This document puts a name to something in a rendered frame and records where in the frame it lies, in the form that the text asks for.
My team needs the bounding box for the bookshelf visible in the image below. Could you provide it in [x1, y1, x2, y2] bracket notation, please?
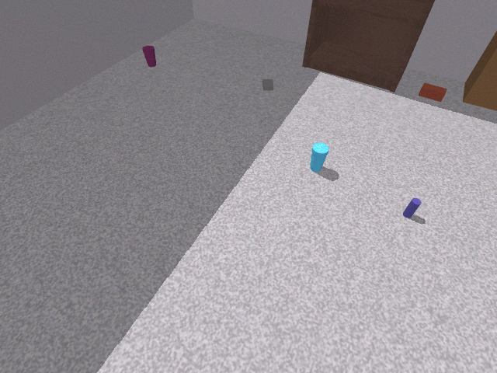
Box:
[302, 0, 435, 92]

